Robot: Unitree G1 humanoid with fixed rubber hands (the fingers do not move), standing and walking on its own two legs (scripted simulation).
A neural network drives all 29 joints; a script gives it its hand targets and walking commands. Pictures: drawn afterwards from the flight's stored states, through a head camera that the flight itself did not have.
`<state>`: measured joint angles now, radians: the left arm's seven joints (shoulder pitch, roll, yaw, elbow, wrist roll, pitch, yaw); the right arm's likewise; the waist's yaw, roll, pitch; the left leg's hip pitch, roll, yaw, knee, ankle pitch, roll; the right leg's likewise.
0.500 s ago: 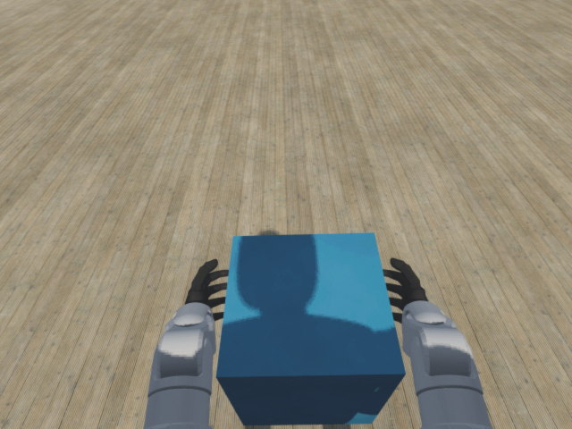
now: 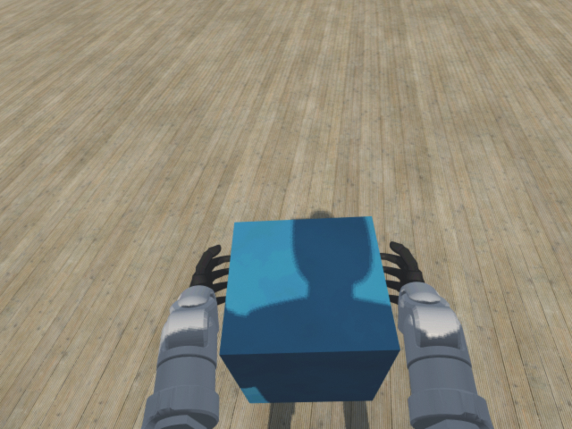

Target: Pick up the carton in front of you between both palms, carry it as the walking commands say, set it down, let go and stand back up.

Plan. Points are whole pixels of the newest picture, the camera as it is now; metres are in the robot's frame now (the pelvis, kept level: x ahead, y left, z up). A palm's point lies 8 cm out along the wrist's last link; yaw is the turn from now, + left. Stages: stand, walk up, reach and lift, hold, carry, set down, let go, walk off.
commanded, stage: set down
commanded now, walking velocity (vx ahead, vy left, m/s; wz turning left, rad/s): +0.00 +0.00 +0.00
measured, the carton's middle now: (306, 315) +0.31 +0.00 -0.05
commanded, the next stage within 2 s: none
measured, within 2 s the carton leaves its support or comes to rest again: neither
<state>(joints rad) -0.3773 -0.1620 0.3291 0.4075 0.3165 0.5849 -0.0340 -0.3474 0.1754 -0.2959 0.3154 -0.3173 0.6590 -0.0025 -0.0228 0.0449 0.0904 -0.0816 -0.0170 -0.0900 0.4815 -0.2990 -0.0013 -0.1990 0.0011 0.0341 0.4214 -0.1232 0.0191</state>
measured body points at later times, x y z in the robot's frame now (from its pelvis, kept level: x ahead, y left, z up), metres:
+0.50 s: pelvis -0.04 -0.01 -0.09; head +0.18 -0.04 +0.30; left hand +0.39 +0.12 -0.17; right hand +0.35 -0.18 -0.18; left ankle -0.01 +0.13 -0.74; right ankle +0.07 -0.13 -0.74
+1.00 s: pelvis -0.05 +0.00 -0.21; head +0.21 -0.03 +0.15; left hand +0.43 +0.09 -0.31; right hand +0.38 -0.21 -0.32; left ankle -0.01 +0.13 -0.74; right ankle +0.07 -0.13 -0.74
